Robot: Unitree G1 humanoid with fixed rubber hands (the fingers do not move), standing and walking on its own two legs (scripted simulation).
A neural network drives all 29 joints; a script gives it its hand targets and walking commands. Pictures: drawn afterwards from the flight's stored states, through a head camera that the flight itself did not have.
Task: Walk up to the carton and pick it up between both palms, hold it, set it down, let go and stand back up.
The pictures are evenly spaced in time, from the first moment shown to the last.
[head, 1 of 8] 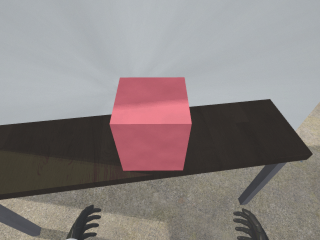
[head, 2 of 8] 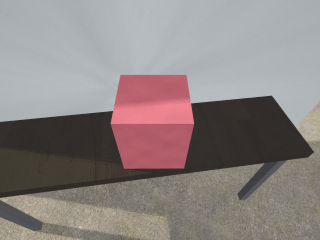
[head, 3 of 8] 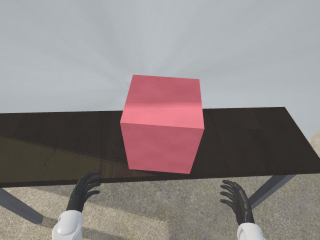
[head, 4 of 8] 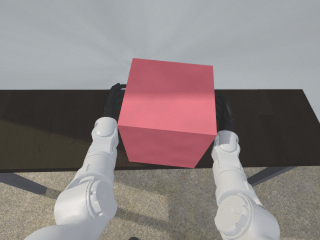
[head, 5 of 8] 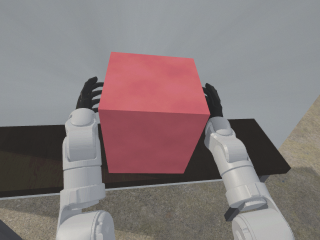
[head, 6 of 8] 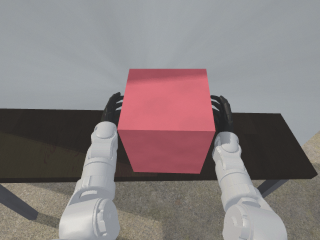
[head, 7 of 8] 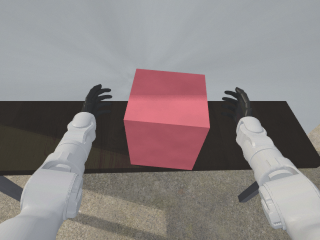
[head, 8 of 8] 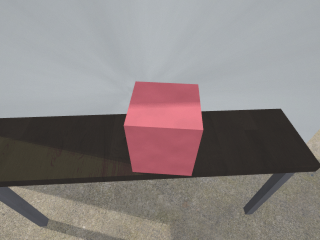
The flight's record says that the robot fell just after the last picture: no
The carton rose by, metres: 0.20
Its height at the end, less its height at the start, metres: +0.00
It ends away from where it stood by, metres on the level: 0.02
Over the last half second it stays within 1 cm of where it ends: yes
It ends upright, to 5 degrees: yes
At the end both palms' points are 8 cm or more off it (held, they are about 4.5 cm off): yes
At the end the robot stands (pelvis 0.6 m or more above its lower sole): yes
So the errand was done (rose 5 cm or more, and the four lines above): yes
